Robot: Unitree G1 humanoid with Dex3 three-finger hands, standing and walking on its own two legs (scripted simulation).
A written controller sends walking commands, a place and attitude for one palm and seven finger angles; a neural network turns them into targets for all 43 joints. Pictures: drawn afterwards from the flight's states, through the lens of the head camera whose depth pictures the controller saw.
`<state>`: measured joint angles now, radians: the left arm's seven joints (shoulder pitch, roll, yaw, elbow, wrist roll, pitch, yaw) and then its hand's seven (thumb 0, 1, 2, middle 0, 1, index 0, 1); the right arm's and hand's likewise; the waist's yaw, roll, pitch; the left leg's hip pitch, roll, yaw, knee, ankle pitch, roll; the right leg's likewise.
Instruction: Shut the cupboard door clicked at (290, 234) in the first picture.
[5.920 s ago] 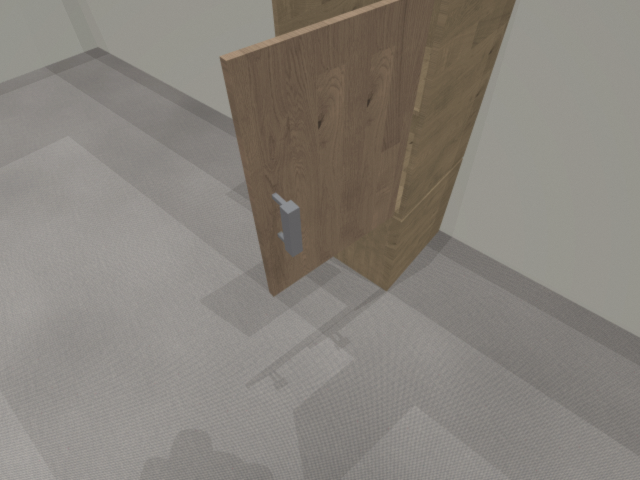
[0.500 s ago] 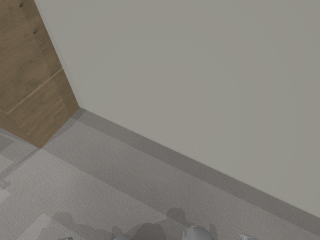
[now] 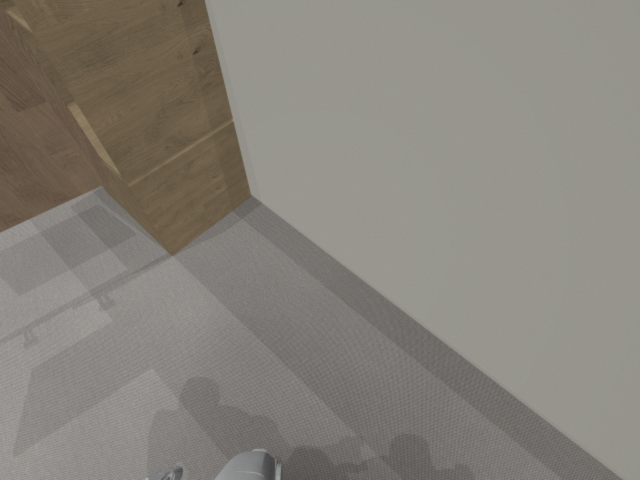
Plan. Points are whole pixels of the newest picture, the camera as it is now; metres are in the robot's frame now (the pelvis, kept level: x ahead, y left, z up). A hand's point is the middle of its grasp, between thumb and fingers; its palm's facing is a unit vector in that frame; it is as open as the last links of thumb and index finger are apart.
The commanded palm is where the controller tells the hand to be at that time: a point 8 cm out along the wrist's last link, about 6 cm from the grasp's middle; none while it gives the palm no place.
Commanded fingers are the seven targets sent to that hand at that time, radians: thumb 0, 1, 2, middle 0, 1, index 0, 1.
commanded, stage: turn to face it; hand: left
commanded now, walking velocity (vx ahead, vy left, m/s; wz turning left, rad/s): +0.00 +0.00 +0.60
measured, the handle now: out of the picture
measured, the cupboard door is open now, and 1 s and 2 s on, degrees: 80 80 80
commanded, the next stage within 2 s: take the last steps up to it in 0.98 s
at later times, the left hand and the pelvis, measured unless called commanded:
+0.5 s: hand out of the picture +0.07 +0.22 -0.16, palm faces +0.30 -0.90 -0.31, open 7.4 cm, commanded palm none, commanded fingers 0.00 0.90 0.90 -0.20 -0.30 -0.20 -0.30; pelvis +0.02 -0.03 -0.01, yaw +18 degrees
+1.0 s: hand out of the picture -0.04 +0.18 -0.18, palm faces +0.56 -0.79 -0.25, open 7.4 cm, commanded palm none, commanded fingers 0.00 0.90 0.90 -0.20 -0.30 -0.20 -0.30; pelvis +0.03 -0.03 -0.01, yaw +32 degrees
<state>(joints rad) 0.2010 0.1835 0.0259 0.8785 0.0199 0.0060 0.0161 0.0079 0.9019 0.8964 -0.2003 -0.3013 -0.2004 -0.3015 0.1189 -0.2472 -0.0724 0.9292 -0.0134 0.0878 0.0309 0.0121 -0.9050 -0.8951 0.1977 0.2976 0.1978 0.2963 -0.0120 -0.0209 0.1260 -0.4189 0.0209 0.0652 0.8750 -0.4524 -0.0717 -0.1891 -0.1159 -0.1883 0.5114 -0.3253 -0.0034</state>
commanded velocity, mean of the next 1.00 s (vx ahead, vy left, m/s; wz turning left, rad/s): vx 0.00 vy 0.00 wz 0.48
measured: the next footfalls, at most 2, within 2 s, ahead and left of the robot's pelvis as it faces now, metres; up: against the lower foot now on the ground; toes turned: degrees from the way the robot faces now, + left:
left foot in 0.10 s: +0.04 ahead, +0.13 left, +0.00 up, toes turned +9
right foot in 0.48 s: +0.09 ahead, -0.14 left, +0.00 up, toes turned +15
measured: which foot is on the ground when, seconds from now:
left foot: up 0.00-0.08, down 0.10-0.48, up 0.50-0.82, down 0.84-1.00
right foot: down 0.00-0.10, up 0.12-0.46, down 0.48-0.84, up 0.86-1.00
